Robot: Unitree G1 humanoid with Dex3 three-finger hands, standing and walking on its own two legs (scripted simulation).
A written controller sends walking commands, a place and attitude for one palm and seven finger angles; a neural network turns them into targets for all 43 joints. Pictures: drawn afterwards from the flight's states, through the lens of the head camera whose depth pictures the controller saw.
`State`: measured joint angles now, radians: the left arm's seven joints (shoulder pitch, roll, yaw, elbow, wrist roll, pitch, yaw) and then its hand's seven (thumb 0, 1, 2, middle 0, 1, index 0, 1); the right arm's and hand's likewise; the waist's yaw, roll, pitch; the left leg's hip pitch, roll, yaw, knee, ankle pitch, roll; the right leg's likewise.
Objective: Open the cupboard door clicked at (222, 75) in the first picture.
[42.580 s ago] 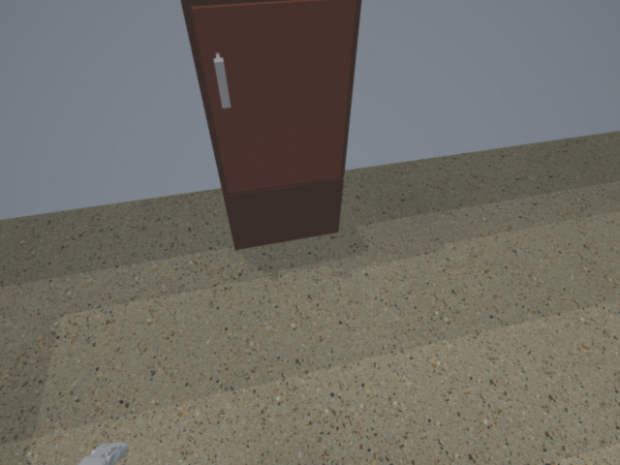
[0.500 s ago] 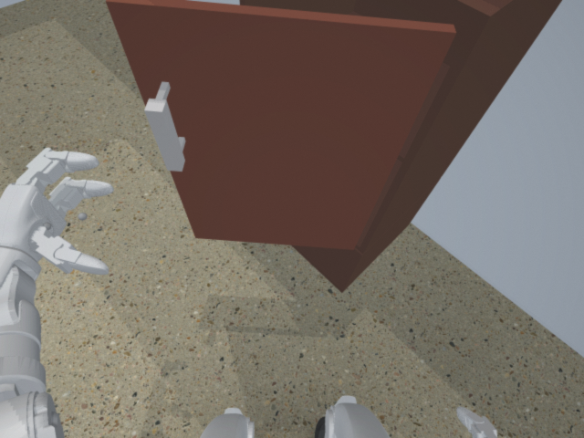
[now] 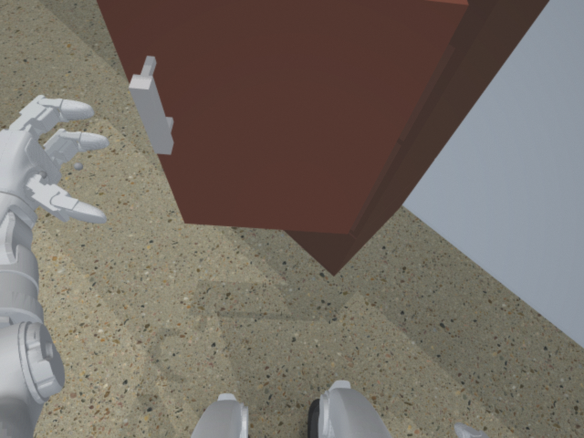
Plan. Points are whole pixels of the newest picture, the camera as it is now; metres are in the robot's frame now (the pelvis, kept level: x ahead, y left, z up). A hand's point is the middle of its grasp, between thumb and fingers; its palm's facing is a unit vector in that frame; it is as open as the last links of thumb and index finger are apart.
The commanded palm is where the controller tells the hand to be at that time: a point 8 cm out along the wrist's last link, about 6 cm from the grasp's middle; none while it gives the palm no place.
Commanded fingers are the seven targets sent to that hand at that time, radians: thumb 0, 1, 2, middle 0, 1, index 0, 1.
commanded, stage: move the hooked fingers beside the handle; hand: left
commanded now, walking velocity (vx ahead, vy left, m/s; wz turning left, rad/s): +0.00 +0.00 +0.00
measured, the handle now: (157, 107) +0.55 +0.20 +0.06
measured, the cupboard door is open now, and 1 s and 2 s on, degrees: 42 42 42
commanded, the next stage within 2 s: slide the fingers in behind the handle in 1.54 s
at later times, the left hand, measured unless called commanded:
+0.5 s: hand (96, 125) +0.50 +0.26 +0.07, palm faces -0.04 -1.00 -0.02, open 13.9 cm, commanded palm +0.49 +0.31 +0.07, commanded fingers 0.00 -0.50 0.30 -0.30 -1.20 -0.30 -1.20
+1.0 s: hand (86, 134) +0.49 +0.28 +0.07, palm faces -0.05 -1.00 +0.00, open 13.9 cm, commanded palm +0.48 +0.31 +0.06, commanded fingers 0.00 -0.50 0.30 -0.30 -1.20 -0.30 -1.20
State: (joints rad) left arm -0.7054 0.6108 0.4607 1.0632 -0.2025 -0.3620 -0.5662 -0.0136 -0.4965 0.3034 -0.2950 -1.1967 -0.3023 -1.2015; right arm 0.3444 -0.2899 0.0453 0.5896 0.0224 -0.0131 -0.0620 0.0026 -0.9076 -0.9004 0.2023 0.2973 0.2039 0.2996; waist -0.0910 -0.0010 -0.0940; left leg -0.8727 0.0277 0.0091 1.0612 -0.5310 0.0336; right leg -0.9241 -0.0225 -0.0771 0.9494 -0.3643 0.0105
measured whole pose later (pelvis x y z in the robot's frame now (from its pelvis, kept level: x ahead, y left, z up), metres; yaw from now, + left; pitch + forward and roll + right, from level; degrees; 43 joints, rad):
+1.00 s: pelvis +0.00 +0.01 -0.01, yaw -1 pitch +24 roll -5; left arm -0.87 0.73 0.49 1.19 -0.14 -0.32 -0.55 -0.01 -0.50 0.30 -0.30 -1.20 -0.30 -1.20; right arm 0.38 -0.28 0.07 0.56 0.01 0.09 -0.04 0.00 -0.91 -0.90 0.20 0.30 0.20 0.30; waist -0.16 0.01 -0.11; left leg -0.96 0.05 0.00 1.10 -0.55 0.04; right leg -1.00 0.00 -0.08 0.95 -0.36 0.02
